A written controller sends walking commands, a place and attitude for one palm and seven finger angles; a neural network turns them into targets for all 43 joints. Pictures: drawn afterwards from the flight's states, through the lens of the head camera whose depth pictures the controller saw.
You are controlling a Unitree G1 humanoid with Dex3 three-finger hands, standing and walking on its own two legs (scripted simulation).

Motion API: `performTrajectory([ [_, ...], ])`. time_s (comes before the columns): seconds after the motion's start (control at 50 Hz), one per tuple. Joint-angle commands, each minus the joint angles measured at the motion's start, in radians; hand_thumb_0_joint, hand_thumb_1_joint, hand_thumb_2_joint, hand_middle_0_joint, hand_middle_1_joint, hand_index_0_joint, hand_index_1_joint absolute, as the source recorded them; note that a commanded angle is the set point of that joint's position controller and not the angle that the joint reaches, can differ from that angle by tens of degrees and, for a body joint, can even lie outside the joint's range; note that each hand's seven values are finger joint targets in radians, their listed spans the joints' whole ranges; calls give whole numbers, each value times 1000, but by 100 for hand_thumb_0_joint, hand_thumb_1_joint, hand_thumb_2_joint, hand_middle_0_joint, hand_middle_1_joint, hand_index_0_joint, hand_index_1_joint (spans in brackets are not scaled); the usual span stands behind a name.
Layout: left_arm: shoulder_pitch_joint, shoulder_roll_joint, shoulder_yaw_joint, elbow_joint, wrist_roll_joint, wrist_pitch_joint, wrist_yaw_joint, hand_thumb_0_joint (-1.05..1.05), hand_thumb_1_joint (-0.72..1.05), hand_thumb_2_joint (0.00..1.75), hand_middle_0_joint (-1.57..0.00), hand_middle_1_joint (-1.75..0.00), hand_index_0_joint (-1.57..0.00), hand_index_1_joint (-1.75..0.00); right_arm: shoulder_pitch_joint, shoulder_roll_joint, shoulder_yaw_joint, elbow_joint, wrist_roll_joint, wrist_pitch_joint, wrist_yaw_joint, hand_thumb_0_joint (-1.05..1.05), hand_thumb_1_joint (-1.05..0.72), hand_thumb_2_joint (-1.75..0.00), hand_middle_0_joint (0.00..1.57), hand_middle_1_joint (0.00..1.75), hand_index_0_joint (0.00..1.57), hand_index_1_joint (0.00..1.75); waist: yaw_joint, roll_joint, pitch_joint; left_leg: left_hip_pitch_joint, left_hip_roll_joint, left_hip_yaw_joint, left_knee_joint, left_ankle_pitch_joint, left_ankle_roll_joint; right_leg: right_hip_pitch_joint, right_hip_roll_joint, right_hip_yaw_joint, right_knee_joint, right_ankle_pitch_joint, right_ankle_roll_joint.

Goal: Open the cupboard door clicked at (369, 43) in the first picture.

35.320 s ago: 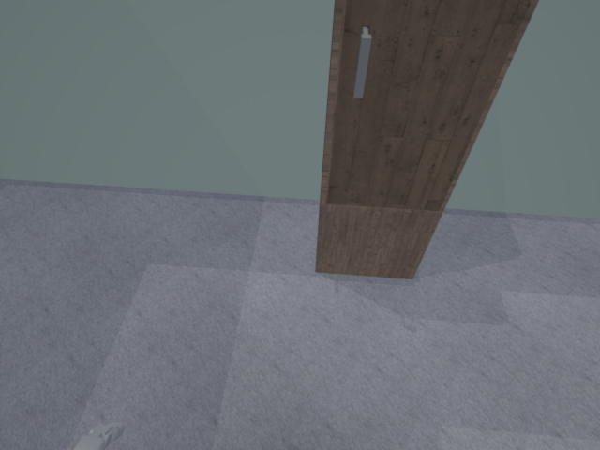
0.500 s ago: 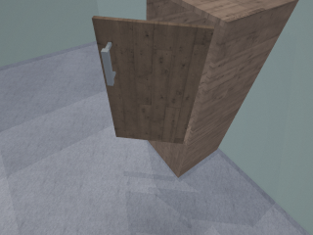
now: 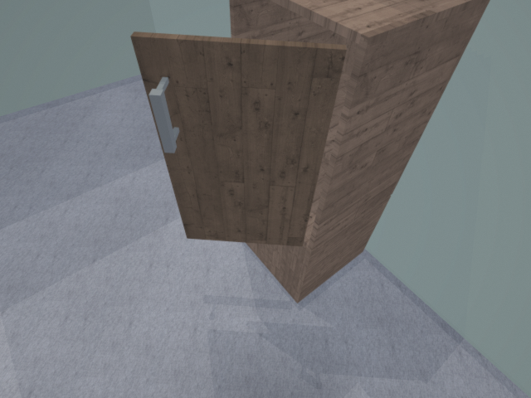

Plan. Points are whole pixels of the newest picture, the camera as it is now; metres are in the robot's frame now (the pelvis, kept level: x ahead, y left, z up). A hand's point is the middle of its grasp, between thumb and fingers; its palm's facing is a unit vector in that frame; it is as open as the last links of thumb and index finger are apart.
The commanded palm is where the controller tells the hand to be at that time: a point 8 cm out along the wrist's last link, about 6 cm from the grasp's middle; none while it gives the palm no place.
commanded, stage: look again from close up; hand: left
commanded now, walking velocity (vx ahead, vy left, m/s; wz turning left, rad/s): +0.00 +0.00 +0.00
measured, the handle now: (167, 116) +0.56 +0.22 +0.11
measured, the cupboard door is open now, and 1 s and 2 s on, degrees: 49 49 49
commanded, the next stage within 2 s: raise the hand with hooked fingers in 0.52 s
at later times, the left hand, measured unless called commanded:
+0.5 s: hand out of the picture -0.01 +0.16 -0.17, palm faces +0.02 -0.98 -0.21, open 7.4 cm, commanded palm none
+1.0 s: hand (166, 375) +0.16 +0.15 -0.01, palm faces -0.07 -1.00 -0.01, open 8.3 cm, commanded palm +0.11 +0.22 -0.02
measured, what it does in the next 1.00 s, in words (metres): shifts its weight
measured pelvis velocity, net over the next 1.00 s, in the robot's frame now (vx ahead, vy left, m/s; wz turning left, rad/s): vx -0.05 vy -0.03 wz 0.01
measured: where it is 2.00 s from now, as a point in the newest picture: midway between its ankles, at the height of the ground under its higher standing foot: outside the picture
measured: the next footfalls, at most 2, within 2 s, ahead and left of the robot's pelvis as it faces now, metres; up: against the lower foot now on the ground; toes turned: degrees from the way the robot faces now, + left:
none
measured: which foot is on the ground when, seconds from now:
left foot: down 0.00-1.00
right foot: down 0.00-1.00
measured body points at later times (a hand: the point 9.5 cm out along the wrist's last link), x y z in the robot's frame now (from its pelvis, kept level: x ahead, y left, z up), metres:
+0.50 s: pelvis -0.01 -0.02 +0.00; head +0.00 -0.03 +0.44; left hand -0.01 +0.21 -0.16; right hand -0.01 -0.23 -0.17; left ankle -0.06 +0.10 -0.74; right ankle +0.00 -0.14 -0.74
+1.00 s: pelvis -0.05 -0.03 -0.05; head -0.02 -0.02 +0.40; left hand +0.15 +0.20 -0.01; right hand +0.18 -0.30 -0.07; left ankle -0.06 +0.10 -0.74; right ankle +0.00 -0.14 -0.74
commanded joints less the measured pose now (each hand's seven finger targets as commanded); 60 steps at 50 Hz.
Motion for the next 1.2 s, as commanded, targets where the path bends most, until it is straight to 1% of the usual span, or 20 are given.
performTrajectory([
  [0.0,117,114,6,-2,11,-33,45,0,90,90,-20,-30,-20,-30,-15,-162,-22,-95,18,-34,3,0,-90,-90,20,30,20,30,30,37,4,-146,125,-50,108,571,-23,30,-104,86,39,579,-48],
  [0.02,121,133,13,-37,7,-38,34,0,90,90,-20,-30,-20,-30,57,-132,-23,-116,1,-32,7,0,-90,-90,20,30,20,30,3,93,-66,-157,79,-61,64,299,-18,81,-114,81,70,434,-70],
  [0.06,87,97,-2,-39,6,-35,16,0,90,90,-20,-30,-20,-30,66,-106,-12,-110,-7,-38,6,0,-90,-90,20,30,20,30,11,152,-34,-171,100,-80,21,339,1,39,-76,56,74,248,-76],
  [0.12,80,75,-3,-47,5,-30,7,0,90,90,-20,-30,-20,-30,82,-132,-14,-127,-3,-39,2,0,-90,-90,20,30,20,30,2,67,-77,-111,120,-91,31,451,16,27,-48,29,92,189,-71],
  [0.3,60,90,-2,-61,5,-18,-5,0,90,90,-20,-30,-20,-30,43,-139,-8,-124,-3,-26,9,0,-90,-90,20,30,20,30,7,-16,89,-186,87,-91,-53,136,20,-50,-51,68,21,72,-63],
  [0.58,56,112,6,-60,3,-25,-8,0,90,90,-20,-30,-20,-30,32,-140,-6,-82,-2,-26,7,0,-90,-90,20,30,20,30,11,-18,18,-137,85,-66,-46,165,8,3,-70,80,-10,163,-71],
  [0.6,161,148,17,-21,9,-37,37,0,90,90,-20,-30,-20,-30,-68,-183,-24,-145,7,-29,15,0,-90,-90,20,30,20,30,57,-198,1,-216,106,-30,179,217,-25,44,-124,130,31,689,-45],
  [0.62,-647,346,115,-1559,-198,-272,14,0,88,89,-20,-32,-20,-32,-68,-348,-36,-484,60,-193,-32,0,-90,-90,20,30,20,30,-67,78,-492,0,0,-45,30,322,14,126,-39,92,95,465,-62],
  [0.64,-169,263,101,-1273,-111,-203,49,0,85,88,-20,-33,-20,-33,-155,-249,-15,-433,39,-275,-67,0,-90,-90,20,30,20,30,23,260,-450,36,7,-12,14,465,21,114,22,70,113,300,-87],
  [0.66,-152,206,85,-1203,-142,-151,97,0,83,87,-21,-34,-21,-34,-153,-254,-29,-372,53,-300,-68,0,-90,-90,20,30,20,30,-2,268,-329,-45,18,-19,33,359,-10,24,20,25,87,155,-74],
  [0.68,121,-11,-32,-1002,-145,-53,86,0,81,86,-21,-36,-21,-36,-114,-206,-30,-367,64,-304,-56,0,-90,-90,20,30,20,30,-14,133,-188,-133,25,-37,22,295,-6,-41,22,-1,63,118,-56],
  [0.7,-34,29,-15,-1212,-187,-84,61,0,78,85,-21,-37,-21,-37,-148,-246,-31,-446,73,-321,-59,0,-90,-90,20,30,20,30,-20,64,-79,-178,18,-71,29,235,-1,-76,19,-1,55,98,-46],
  [0.74,-14,117,96,-1175,-169,-184,18,0,74,83,-21,-40,-21,-40,-137,-274,-59,-492,44,-351,-64,0,-90,-90,20,30,20,30,-45,-141,-38,-272,-3,-62,93,112,10,-194,26,-21,44,-74,-32],
  [0.8,261,42,131,-948,-206,-340,-130,0,67,80,-22,-45,-22,-45,-156,-258,-79,-589,29,-367,-27,0,-90,-90,20,30,20,30,39,-276,2,-451,-26,-46,206,13,-6,-297,25,2,122,-238,-33],
  [0.84,349,55,179,-932,-250,-471,-259,0,62,78,-22,-48,-22,-48,-170,-267,-95,-648,26,-367,6,0,-90,-90,20,30,20,30,71,-253,-78,-542,-42,-30,293,15,-22,-274,20,30,211,-180,-48],
  [0.88,343,136,248,-944,-281,-563,-410,0,57,76,-22,-51,-22,-51,-185,-294,-104,-715,31,-353,38,0,-90,-90,20,30,20,30,82,-117,-164,-569,-53,-20,374,64,-31,-241,-1,65,295,-34,-71],
  [0.92,331,201,302,-1029,-287,-550,-464,0,53,74,-23,-54,-23,-54,-216,-296,-105,-782,41,-334,38,0,-90,-90,20,30,20,30,99,-56,-260,-600,-62,7,410,66,-16,-225,-9,96,319,-3,-65],
  [1.0,131,202,306,-1296,-339,-479,-420,0,43,70,-23,-60,-23,-60,-203,-273,-94,-861,47,-299,12,0,-90,-90,20,30,20,30,55,31,-290,-579,-53,-1,426,21,-2,-283,7,107,303,-132,-47],
  [1.08,-111,226,263,-1541,-284,-546,-314,0,34,66,-24,-66,-24,-66,-106,-269,-69,-810,26,-301,-9,0,-90,-90,20,30,20,30,-22,117,-321,-493,-11,-62,446,61,5,-375,47,43,389,-48,-58],
  [1.18,-160,205,141,-1466,-257,-524,-377,0,22,61,-25,-74,-25,-74,-97,-296,-39,-757,40,-328,-26,0,-90,-90,20,30,20,30,-75,108,-281,-489,4,-105,438,2,6,-424,59,8,386,-94,-53],
])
